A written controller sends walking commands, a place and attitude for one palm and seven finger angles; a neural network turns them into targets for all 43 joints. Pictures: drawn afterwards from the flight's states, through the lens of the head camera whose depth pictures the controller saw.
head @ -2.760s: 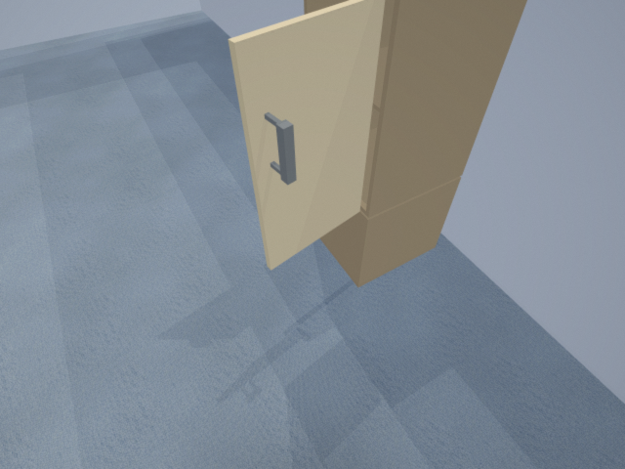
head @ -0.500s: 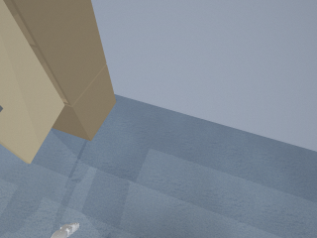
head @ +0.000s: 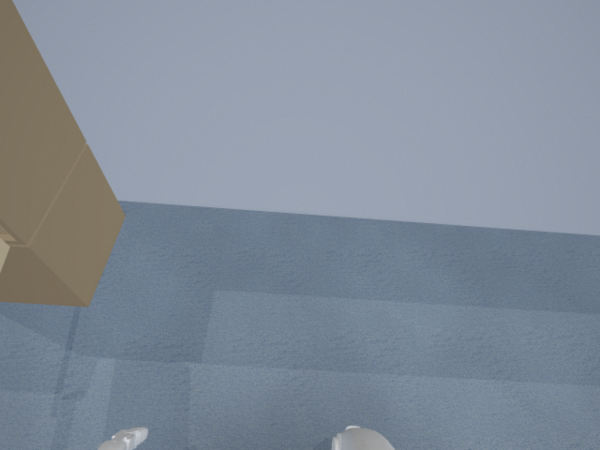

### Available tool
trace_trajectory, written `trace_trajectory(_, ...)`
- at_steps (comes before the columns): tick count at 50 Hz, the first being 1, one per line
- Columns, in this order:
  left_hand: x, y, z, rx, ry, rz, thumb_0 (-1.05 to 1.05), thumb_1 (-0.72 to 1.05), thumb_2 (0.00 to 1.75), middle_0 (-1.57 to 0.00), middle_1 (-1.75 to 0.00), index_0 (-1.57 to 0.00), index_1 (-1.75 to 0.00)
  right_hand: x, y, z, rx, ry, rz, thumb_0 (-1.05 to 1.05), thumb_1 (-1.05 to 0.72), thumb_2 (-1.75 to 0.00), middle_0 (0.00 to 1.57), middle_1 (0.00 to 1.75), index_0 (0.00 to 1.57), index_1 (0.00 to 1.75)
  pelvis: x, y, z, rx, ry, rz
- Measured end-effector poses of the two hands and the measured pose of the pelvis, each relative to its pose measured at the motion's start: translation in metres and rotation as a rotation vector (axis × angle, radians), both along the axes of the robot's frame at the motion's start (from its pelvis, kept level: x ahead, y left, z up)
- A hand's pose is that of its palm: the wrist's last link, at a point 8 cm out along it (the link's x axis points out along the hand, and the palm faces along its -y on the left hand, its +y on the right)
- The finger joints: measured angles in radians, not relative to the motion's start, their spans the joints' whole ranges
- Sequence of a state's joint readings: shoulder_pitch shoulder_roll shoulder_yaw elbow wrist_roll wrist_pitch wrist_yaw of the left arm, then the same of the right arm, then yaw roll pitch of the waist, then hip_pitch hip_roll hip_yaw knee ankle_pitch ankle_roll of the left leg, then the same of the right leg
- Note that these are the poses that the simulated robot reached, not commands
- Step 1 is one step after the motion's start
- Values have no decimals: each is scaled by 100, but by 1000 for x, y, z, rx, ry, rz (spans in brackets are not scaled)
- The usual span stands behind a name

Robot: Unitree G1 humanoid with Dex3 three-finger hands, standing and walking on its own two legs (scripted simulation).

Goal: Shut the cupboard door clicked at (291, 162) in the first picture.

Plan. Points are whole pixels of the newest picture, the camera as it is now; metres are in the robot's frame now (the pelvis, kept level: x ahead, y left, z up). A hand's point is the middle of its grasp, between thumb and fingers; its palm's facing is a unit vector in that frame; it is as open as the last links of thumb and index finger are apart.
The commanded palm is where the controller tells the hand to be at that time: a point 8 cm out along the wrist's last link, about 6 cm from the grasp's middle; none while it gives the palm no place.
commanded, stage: walk around to get in front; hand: left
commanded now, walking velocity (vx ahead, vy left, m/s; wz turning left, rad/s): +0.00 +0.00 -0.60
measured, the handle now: out of the picture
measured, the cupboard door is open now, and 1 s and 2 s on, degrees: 100 100 100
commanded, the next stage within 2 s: none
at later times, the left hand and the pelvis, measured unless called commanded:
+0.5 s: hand (200, 445) +0.14 +0.15 -0.18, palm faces -0.27 -0.94 -0.20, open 7.4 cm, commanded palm none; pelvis +0.01 -0.02 -0.01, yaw -18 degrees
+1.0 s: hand (265, 404) +0.20 +0.06 -0.16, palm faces -0.56 -0.78 -0.27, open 7.4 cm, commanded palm none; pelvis +0.00 -0.05 -0.01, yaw -36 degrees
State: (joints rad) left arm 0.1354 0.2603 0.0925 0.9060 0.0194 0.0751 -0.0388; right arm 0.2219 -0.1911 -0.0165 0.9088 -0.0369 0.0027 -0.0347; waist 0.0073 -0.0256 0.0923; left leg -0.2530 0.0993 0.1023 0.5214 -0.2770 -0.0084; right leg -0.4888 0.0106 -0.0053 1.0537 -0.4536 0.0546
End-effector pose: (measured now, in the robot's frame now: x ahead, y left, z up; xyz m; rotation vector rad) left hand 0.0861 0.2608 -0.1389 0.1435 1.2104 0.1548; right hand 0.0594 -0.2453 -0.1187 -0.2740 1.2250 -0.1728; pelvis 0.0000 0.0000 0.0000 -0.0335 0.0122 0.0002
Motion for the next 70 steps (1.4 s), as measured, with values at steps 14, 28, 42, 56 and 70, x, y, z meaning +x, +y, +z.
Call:
trace_trajectory(14,59,-60,10,77,-50,-235,1,91,89,-20,-30,-20,-30,-65,-60,-29,28,69,-263,1,-91,-90,20,30,20,30,-1,-34,-11,31,-11,-183)
trace_trajectory(28,74,-57,-15,2,43,-347,1,90,89,-21,-30,-20,-30,-54,-36,0,-39,-87,-343,0,-91,-90,20,30,20,30,9,-11,-10,8,5,-351)
trace_trajectory(42,134,-118,7,33,-20,-574,1,91,90,-20,-30,-20,-30,-151,-24,-17,45,32,-581,0,-91,-90,21,30,20,30,5,-35,-6,2,1,-530)
trace_trajectory(56,138,-165,2,44,7,-737,1,90,89,-21,-30,-20,-30,-167,-51,-8,-2,-37,-758,1,-91,-90,20,30,19,30,4,-45,-4,43,-10,-711)
trace_trajectory(70,202,-232,8,-33,-2,-916,1,91,90,-20,-30,-20,-30,-206,12,8,30,47,-922,0,-91,-90,20,30,20,30,36,-66,7,5,16,-885)
